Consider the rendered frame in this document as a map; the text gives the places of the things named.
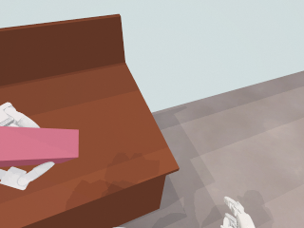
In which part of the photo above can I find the table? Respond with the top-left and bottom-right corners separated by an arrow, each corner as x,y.
0,13 -> 180,228

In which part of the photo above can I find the left robot hand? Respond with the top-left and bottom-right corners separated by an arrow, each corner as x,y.
0,102 -> 55,190

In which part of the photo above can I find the right robot hand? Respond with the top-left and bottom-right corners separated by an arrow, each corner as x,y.
220,197 -> 256,228

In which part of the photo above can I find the sponge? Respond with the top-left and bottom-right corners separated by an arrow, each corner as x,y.
0,126 -> 79,167

